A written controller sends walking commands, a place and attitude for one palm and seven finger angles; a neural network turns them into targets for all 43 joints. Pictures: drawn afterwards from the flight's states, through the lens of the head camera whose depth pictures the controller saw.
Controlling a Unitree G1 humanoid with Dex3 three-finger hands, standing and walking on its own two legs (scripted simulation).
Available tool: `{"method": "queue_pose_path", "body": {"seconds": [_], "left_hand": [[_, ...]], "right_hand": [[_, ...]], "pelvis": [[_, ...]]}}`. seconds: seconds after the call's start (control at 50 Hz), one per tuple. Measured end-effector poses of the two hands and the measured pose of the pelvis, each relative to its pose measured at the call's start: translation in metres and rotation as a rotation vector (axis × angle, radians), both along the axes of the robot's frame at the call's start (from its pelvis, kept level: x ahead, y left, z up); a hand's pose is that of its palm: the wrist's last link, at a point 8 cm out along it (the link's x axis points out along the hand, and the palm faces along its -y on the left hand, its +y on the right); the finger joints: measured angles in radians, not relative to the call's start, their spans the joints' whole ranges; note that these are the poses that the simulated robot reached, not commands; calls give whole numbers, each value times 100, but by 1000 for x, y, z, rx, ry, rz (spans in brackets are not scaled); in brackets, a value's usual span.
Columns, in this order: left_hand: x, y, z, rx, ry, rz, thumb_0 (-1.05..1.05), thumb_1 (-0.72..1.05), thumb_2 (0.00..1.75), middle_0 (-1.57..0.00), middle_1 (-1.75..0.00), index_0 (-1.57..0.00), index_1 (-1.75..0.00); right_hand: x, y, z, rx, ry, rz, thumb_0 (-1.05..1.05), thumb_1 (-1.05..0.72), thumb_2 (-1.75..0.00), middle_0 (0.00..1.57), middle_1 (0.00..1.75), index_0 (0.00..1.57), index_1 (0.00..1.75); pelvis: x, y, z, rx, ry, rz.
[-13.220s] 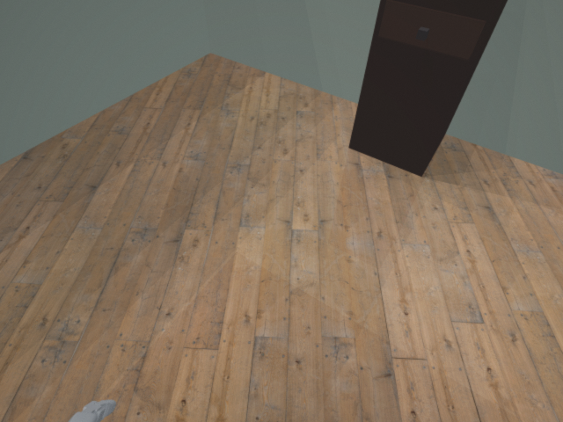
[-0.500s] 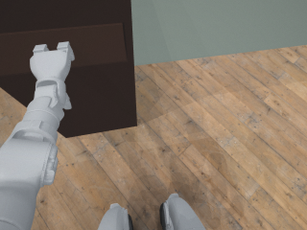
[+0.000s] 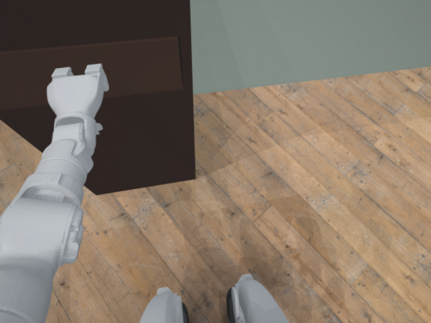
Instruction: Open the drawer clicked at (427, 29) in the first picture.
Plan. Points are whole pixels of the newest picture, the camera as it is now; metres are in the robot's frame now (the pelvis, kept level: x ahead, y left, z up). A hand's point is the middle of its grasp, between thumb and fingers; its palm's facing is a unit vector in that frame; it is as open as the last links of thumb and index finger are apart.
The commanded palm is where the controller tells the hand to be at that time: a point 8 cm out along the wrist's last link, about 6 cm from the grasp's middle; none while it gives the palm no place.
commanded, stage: close the thumb around the handle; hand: left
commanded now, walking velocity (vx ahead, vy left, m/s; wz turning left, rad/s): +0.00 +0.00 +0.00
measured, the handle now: (83, 91) +0.56 +0.20 +0.01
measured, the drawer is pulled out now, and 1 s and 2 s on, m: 0.00 0.01 0.07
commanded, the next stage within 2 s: pull the drawer open in 0.32 s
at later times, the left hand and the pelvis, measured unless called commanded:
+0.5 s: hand (88, 112) +0.53 +0.20 -0.01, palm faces -0.07 -0.02 -1.00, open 6.7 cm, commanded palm +0.50 +0.19 +0.04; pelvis -0.01 +0.00 -0.01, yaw +0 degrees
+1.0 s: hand (88, 119) +0.51 +0.20 -0.01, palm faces -0.05 -0.04 -1.00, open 6.7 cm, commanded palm +0.49 +0.20 +0.04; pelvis +0.03 +0.00 +0.01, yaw +0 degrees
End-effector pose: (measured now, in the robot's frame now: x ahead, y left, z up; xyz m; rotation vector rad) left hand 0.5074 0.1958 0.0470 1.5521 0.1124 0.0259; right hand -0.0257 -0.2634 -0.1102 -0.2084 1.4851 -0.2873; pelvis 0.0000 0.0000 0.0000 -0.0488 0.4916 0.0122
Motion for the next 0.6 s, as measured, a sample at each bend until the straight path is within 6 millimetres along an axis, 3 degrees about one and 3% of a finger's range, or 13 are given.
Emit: {"method": "queue_pose_path", "body": {"seconds": [0.16,0.6], "left_hand": [[1,2,0,-9,24,4,0,51,74,-38,-131,-40,-131],[0,2,0,-2,15,0,-1,49,75,-38,-135,-42,-135]], "right_hand": [[-1,1,2,-3,-6,-4,0,-91,-90,20,30,21,30],[-13,-2,0,-16,-10,-18,0,-91,-90,20,30,21,30]], "pelvis": [[0,0,2,1,-5,-4],[-9,-1,-3,3,2,-13]]}}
